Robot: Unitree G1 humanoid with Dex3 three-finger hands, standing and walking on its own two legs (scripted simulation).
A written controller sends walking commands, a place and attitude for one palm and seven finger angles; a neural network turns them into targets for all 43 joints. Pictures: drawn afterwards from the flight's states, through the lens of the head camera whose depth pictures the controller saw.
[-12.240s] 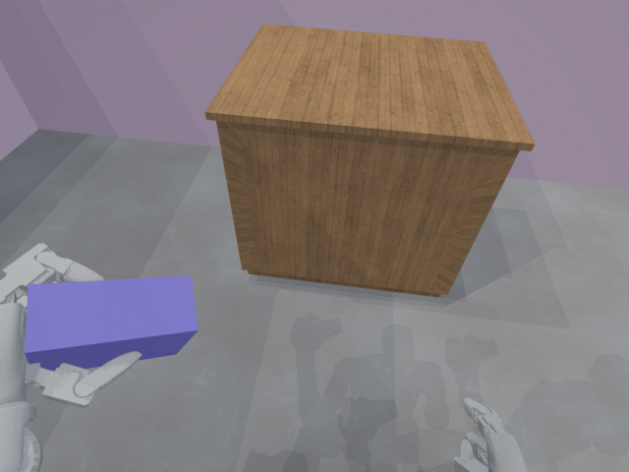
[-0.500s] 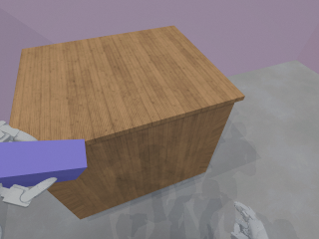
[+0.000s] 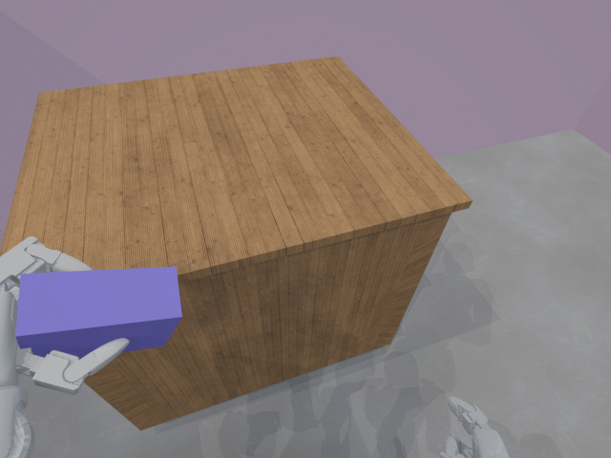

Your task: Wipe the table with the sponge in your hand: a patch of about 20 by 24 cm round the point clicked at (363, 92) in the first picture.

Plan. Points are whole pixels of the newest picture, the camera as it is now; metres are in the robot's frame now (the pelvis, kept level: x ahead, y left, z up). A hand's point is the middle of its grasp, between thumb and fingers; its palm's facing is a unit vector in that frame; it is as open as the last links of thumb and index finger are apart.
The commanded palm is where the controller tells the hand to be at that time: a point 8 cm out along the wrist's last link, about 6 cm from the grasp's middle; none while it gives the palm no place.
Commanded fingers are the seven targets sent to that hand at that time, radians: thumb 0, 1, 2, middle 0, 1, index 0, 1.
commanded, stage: shuffle to correct the standing spot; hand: left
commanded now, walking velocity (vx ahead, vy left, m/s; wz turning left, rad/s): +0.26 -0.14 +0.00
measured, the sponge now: (127, 312) +0.23 +0.21 +0.12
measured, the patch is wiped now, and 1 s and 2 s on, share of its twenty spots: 0.00 0.00 0.00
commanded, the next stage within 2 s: come to a stop and stand still in 0.86 s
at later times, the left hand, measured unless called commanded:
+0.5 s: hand (184, 234) +0.31 +0.17 +0.16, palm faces +0.35 -0.76 -0.55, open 9.9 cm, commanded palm +0.27 +0.20 +0.19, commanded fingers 0.00 0.10 1.30 -1.20 -1.60 -1.20 -1.60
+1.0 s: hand (265, 168) +0.42 +0.09 +0.18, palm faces +0.42 -0.76 -0.50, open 9.9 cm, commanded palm +0.37 +0.11 +0.19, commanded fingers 0.00 0.10 1.30 -1.20 -1.60 -1.20 -1.60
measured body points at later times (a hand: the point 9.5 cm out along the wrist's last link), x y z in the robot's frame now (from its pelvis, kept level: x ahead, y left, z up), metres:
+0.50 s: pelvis +0.10 -0.08 -0.02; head +0.13 -0.09 +0.43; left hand +0.29 +0.21 +0.19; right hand +0.24 -0.29 -0.12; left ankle +0.07 +0.10 -0.71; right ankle +0.17 -0.20 -0.73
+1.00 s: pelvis +0.21 -0.17 -0.01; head +0.23 -0.17 +0.44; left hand +0.39 +0.13 +0.20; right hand +0.38 -0.37 -0.10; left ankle +0.18 -0.01 -0.72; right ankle +0.27 -0.28 -0.73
